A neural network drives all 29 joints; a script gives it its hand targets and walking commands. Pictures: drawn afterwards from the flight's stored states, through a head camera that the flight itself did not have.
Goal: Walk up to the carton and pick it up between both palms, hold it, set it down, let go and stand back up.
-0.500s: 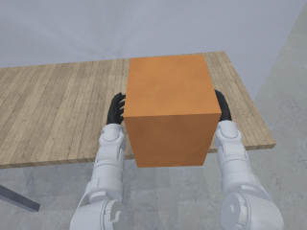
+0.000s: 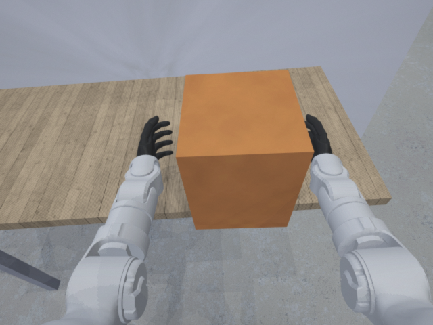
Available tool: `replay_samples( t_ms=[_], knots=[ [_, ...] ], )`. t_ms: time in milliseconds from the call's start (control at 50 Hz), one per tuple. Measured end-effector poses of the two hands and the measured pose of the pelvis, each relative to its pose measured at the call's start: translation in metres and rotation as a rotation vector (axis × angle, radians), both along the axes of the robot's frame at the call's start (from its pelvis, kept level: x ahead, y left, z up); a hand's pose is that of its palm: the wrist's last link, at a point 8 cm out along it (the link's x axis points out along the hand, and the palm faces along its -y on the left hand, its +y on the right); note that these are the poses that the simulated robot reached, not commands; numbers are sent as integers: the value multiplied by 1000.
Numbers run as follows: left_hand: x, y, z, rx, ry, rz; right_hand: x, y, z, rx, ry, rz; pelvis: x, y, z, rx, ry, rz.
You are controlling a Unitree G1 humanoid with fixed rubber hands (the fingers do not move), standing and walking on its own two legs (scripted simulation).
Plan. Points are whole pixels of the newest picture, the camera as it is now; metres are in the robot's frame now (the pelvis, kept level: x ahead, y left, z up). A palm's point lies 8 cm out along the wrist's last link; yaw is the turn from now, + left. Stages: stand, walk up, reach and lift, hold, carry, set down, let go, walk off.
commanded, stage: set down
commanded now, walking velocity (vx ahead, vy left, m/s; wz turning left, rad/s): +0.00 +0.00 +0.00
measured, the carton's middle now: (238, 154) +0.45 -0.04 +0.05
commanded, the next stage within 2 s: none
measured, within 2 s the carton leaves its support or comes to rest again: neither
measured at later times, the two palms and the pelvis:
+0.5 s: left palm (122, 136) +0.43 +0.16 +0.15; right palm (347, 128) +0.42 -0.22 +0.14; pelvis -0.02 +0.00 +0.00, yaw +1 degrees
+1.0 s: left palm (106, 117) +0.42 +0.17 +0.20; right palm (365, 104) +0.41 -0.23 +0.20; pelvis -0.03 +0.00 +0.00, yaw +1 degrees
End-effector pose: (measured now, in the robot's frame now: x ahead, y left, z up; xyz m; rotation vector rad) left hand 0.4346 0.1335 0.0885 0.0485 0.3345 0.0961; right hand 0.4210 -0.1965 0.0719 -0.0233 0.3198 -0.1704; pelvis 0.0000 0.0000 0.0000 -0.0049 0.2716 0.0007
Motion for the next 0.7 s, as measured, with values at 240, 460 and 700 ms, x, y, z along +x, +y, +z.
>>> replay_samples(
  t_ms=[240, 460, 700],
  knots=[
    [-8, 20, 8, -1, 8, 7, -3, -17, 18, 8, -4, 5, -9, -2, -1, -1, 9, 13],
    [-5, 27, 58, -2, -3, 1, -4, -27, 65, 13, 1, -6, -22, -2, -1, -2, -33, 14],
    [-12, 32, 92, 7, 16, 4, -8, -35, 101, 39, 9, -20, -31, -1, -2, -4, -52, 19]
  ],
)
